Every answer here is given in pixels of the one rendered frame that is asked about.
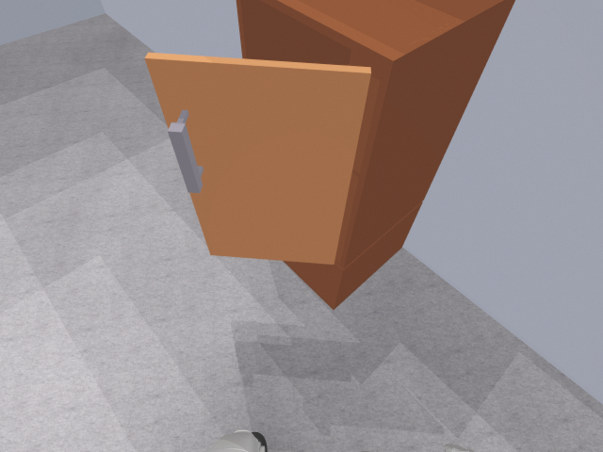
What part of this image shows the left robot thigh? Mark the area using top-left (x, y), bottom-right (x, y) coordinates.
top-left (207, 432), bottom-right (265, 452)

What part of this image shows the cupboard door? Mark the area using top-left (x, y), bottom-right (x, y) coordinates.
top-left (145, 53), bottom-right (371, 265)

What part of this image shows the handle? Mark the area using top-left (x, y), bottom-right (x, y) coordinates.
top-left (168, 110), bottom-right (204, 193)

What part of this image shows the left robot shin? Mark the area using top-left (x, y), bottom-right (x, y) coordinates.
top-left (235, 430), bottom-right (258, 442)

